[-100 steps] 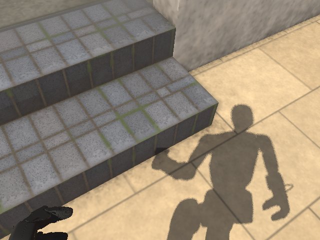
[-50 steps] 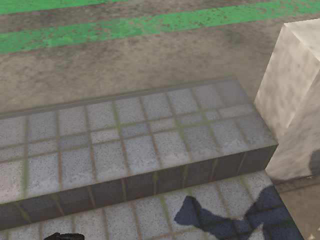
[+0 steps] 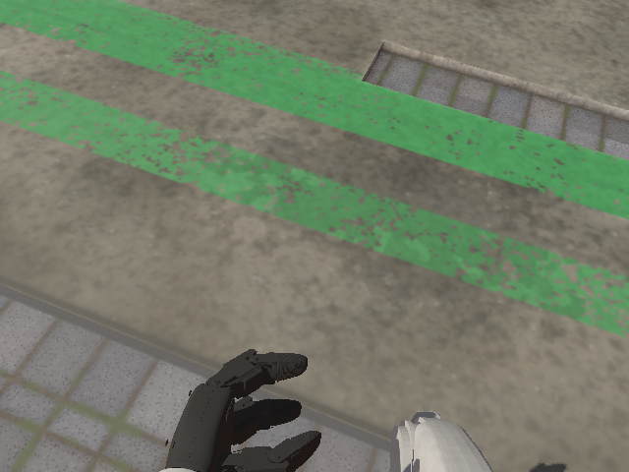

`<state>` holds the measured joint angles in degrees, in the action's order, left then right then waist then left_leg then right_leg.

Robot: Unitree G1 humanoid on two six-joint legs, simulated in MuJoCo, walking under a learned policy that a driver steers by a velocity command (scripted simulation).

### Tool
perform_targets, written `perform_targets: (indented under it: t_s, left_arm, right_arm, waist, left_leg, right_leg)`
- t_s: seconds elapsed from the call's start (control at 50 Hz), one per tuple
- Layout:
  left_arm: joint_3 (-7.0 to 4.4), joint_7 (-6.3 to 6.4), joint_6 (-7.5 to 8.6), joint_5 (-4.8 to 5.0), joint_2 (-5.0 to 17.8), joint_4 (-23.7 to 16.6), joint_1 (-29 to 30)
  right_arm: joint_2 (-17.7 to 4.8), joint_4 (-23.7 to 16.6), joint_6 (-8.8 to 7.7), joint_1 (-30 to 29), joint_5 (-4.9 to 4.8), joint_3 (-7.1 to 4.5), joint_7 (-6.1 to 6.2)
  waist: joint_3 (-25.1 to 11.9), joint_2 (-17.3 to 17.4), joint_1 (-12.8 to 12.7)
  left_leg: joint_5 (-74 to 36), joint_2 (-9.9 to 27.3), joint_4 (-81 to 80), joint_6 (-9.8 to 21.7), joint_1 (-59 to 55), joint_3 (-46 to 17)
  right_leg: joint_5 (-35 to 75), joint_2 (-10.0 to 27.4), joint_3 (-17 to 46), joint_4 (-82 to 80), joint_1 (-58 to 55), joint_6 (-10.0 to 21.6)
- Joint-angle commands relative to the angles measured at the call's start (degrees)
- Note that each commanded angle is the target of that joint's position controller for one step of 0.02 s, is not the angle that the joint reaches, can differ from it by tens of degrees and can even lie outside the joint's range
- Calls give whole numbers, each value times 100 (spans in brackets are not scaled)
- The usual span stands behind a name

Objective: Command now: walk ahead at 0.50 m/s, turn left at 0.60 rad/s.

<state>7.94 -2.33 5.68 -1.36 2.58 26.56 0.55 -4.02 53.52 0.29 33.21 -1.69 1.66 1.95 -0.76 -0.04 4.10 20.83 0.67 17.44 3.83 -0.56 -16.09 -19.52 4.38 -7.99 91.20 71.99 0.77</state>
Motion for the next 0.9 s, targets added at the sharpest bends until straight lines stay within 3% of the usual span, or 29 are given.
perform_targets:
  t_s: [0.02,0.04,0.06,0.08,0.1,0.12,0.14,0.18,0.2,0.24,0.26,0.28,0.34,0.38,0.42,0.48,0.54,0.58,0.6,0.62,0.64,0.66,0.68,0.7,0.72,0.74,0.82,0.86,0.9]
  left_arm:
    - [-779,234,138,164,1295,-560,-602]
    - [-1030,260,97,199,1891,-334,-1687]
    - [-1218,245,98,4,2505,52,-2596]
    - [-1205,301,40,-181,2560,284,-2704]
    - [-1152,421,-23,-35,2070,269,-2167]
    - [-1003,473,-125,143,1484,547,-1621]
    - [-908,474,-170,126,1005,860,-1449]
    - [-794,428,-144,-126,447,1427,-1291]
    - [-793,391,-116,-119,374,1612,-1349]
    - [-840,294,-9,-33,519,1988,-1606]
    - [-904,261,-23,18,735,2117,-1788]
    - [-897,244,-75,-45,751,2144,-1786]
    - [-1006,412,-65,-73,1397,1917,-1562]
    - [-1067,479,78,-61,1754,1884,-1632]
    - [-1141,517,80,27,1943,1882,-1928]
    - [-1163,493,-78,52,1908,1893,-2231]
    - [-1283,432,-293,216,2293,1865,-2101]
    - [-1358,433,-399,379,2451,1787,-1872]
    - [-1351,408,-384,447,2382,1732,-1783]
    - [-1304,393,-307,313,2138,1615,-1864]
    - [-1099,385,-193,0,1417,1262,-2222]
    - [-1088,310,-83,97,1782,1274,-2135]
    - [-1119,293,-58,280,1905,1176,-1495]
    - [-1068,332,-57,247,1800,1152,-1373]
    - [-1057,394,-81,181,1756,1216,-1347]
    - [-1074,402,-159,192,1789,1262,-1469]
    - [-1059,404,-456,194,1588,1553,-1798]
    - [-1007,379,-509,159,1447,1569,-1565]
    - [-1052,356,-568,200,1605,1498,-1309]
  right_arm:
    - [-2015,-453,-220,-564,22,-497,77]
    - [-2121,-502,-308,-872,103,-554,86]
    - [-1529,-818,-439,-899,112,-495,0]
    - [-821,-1005,-549,-526,97,-370,-191]
    - [-918,-1094,-516,-783,178,-461,-358]
    - [-890,-1458,-381,-1356,141,-434,-412]
    - [-695,-1737,-288,-1751,151,-344,-414]
    - [-698,-1709,-75,-1519,-8,-334,-419]
    - [-610,-1675,-24,-1285,-98,-305,-419]
    - [-383,-1772,9,-1467,-40,-199,-331]
    - [-380,-1942,3,-1772,-15,-152,-302]
    - [-447,-2039,-7,-1932,54,-146,-305]
    - [-1080,-2184,-61,-2450,158,-238,-278]
    - [-1203,-2216,-113,-2647,88,-326,-338]
    - [-1227,-2257,-121,-3034,-8,-354,-413]
    - [-1077,-2387,-142,-3631,-76,-365,-580]
    - [-1248,-2408,-129,-3423,10,-509,-644]
    - [-1589,-2166,-90,-2335,3,-718,-593]
    - [-1910,-1955,-94,-1520,39,-903,-487]
    - [-2257,-1944,-62,-1134,88,-1034,-343]
    - [-2831,-2186,-80,-1516,269,-1063,-266]
    - [-2295,-2404,-188,-1601,357,-896,-312]
    - [-1945,-2366,-249,-1863,336,-765,-335]
    - [-1693,-2231,-291,-2005,191,-667,-332]
    - [-1485,-2216,-336,-2188,121,-582,-317]
    - [-1384,-2169,-375,-2321,168,-513,-299]
    - [-1279,-1915,-544,-2612,444,-403,-314]
    - [-1427,-1781,-493,-2612,472,-439,-270]
    - [-1685,-1714,-398,-2551,439,-517,-217]
  waist:
    - [-1418,1794,-1444]
    - [-1801,1734,-2001]
    - [-2689,-586,-1855]
    - [-3214,-3155,-1413]
    - [-2271,-2056,-1215]
    - [-883,-1288,-902]
    - [-155,-506,-642]
    - [369,-318,-127]
    - [439,-285,16]
    - [646,-289,-21]
    - [692,-224,-59]
    - [608,-138,-37]
    - [385,-172,-147]
    - [81,-270,-278]
    - [214,-88,-574]
    - [637,-214,-914]
    - [529,-610,-745]
    - [97,-773,-214]
    - [-292,-619,173]
    - [-563,-125,302]
    - [-1082,1354,-452]
    - [-2617,635,-97]
    - [-2053,174,-26]
    - [-1435,-100,-206]
    - [-1201,-294,-358]
    - [-1044,-138,-527]
    - [-742,260,-768]
    - [-651,508,-654]
    - [-580,646,-488]
  left_leg:
    - [-8987,782,191,610,1027,-181]
    - [-9489,707,1694,407,904,-256]
    - [-6718,52,3571,367,2135,-131]
    - [-1193,-1068,5612,100,3381,-408]
    - [-987,-987,7298,-110,3950,-348]
    - [-1005,-684,7881,-111,4483,365]
    - [-1267,-328,8022,69,4701,702]
    - [-838,-30,8470,358,4395,932]
    - [-679,19,8293,456,4350,906]
    - [-703,16,8504,549,5017,947]
    - [-820,137,7993,529,5493,949]
    - [-1273,136,7828,467,5609,871]
    - [-2036,94,5550,-97,4680,1721]
    - [-2493,303,4901,-160,4349,1713]
    - [-2415,394,3929,-87,4586,1714]
    - [-1965,412,2725,-6,4736,1986]
    - [-1568,-54,2106,53,3710,2544]
    - [-1437,-448,1615,269,2522,2658]
    - [-1977,-626,870,495,1395,2511]
    - [-3095,-45,947,753,-28,1503]
    - [-5386,1582,1522,1918,-1728,-1075]
    - [-4379,2265,665,2470,-1693,-2532]
    - [-4016,2066,428,2078,-1096,-1675]
    - [-3826,1819,404,1722,-358,-880]
    - [-3800,1589,337,1480,180,-459]
    - [-3881,1435,168,1387,674,-96]
    - [-4653,980,-33,1156,1824,1259]
    - [-4462,866,-42,1046,1937,1610]
    - [-3624,1089,-143,1111,1723,1467]
  right_leg:
    - [-718,-671,-34,-1959,-5034,320]
    - [-1022,-375,1119,-2848,-5896,625]
    - [-1253,757,3337,-4310,-7628,1040]
    - [-1748,1845,6717,-6930,-8345,1587]
    - [-1955,2047,7207,-7507,-7310,1518]
    - [-2369,1890,5924,-7238,-6016,1300]
    - [-2535,1732,4545,-6819,-5037,1036]
    - [-1735,1443,2649,-6371,-3973,720]
    - [-1369,1337,2038,-6477,-3963,586]
    - [-902,1387,1531,-6962,-4349,539]
    - [-752,1303,1214,-7195,-4779,463]
    - [-303,1243,947,-7234,-4865,419]
    - [438,833,-172,-8018,-4918,653]
    - [1051,928,-320,-8177,-5692,672]
    - [1276,1119,-415,-8208,-6681,729]
    - [1886,1335,-570,-8068,-7656,712]
    - [5117,1274,-769,-7190,-7776,612]
    - [6250,1150,-854,-5918,-7657,492]
    - [5727,879,-897,-4859,-7288,309]
    - [3139,585,-721,-3381,-5828,4]
    - [-1888,-556,-460,-1042,-3399,-392]
    - [-1897,-617,1164,-182,-3403,-358]
    - [-1247,-289,1295,-256,-3198,-297]
    - [-754,-31,1189,-694,-3165,-279]
    - [-437,156,1248,-1117,-3364,-291]
    - [-227,250,1311,-1408,-3753,-292]
    - [273,208,1256,-3004,-4822,-452]
    - [518,133,1080,-3821,-5118,-498]
    - [597,111,962,-4086,-4976,-514]
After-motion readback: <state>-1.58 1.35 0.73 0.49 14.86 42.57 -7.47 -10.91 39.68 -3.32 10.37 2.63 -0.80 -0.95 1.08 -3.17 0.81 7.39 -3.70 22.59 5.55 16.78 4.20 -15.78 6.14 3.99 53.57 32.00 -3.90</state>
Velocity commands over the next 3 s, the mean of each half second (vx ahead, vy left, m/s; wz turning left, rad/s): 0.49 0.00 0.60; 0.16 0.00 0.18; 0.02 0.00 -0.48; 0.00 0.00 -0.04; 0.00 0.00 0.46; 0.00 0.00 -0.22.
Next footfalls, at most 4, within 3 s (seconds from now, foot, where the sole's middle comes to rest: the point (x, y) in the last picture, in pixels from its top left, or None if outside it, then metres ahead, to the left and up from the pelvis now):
0.04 right None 0.24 -0.13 -0.60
0.62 left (208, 441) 0.47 0.14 -0.60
1.16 right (327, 401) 0.54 -0.07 -0.60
1.62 left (208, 402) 0.55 0.15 -0.60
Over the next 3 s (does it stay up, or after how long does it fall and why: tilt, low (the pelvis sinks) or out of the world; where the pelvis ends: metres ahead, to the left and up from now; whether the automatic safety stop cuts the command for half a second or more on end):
stays up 0.44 0.04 0.17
